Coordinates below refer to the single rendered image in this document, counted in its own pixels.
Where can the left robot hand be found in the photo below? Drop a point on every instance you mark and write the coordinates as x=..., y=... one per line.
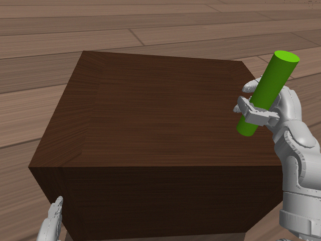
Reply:
x=51, y=227

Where can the right robot arm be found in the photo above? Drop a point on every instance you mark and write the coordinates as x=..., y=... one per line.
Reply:
x=300, y=156

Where can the right robot hand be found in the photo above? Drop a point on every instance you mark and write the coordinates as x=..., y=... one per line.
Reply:
x=286, y=107

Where can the can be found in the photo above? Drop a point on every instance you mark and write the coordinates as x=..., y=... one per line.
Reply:
x=272, y=81

